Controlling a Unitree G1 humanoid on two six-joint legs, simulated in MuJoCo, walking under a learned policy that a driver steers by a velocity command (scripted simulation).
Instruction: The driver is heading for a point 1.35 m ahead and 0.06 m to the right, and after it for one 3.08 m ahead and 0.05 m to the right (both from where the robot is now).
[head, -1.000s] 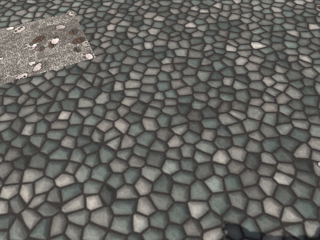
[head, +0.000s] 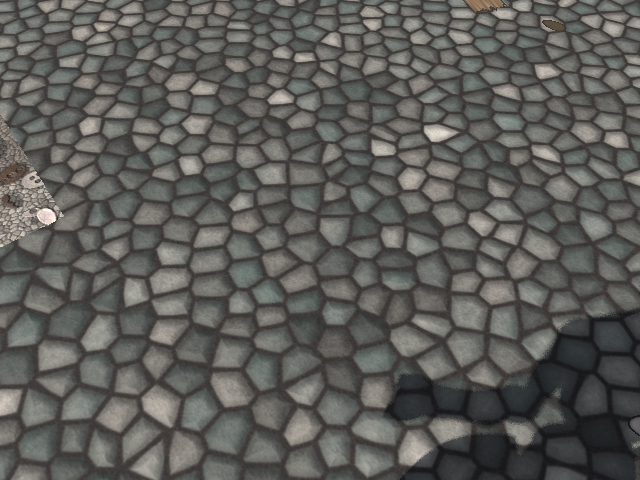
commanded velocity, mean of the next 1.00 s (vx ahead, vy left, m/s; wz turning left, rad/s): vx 0.50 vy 0.00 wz -0.30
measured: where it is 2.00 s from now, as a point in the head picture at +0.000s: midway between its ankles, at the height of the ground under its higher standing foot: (379, 233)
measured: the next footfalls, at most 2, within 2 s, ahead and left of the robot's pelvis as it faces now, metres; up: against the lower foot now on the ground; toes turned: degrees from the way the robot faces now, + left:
left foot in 0.34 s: +0.40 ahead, +0.13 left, +0.00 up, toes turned -16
right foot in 0.84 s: +0.58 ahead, -0.19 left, +0.00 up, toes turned -18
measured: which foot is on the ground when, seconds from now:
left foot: up 0.00-0.32, down 0.34-0.86, up 0.88-1.00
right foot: down 0.00-0.36, up 0.38-0.82, down 0.84-1.00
